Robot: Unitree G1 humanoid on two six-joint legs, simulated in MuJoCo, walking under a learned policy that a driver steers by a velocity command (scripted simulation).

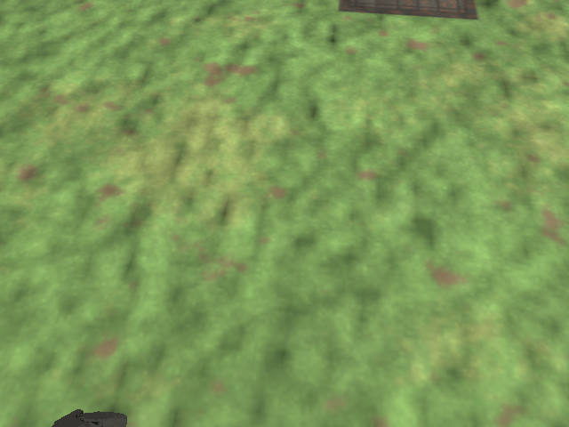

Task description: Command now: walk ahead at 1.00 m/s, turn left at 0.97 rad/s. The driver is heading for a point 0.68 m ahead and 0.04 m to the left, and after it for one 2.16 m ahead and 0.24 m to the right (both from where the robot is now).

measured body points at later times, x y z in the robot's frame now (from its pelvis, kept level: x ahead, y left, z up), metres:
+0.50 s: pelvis +0.39 +0.02 -0.01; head +0.45 +0.04 +0.44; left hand +0.37 +0.29 -0.13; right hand +0.63 -0.15 -0.13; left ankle +0.46 +0.07 -0.72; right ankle +0.39 -0.14 -0.61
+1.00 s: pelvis +0.54 +0.00 +0.02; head +0.59 -0.01 +0.46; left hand +0.60 +0.30 -0.09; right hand +0.73 -0.23 -0.10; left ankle +0.51 +0.14 -0.64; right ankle +0.60 -0.05 -0.72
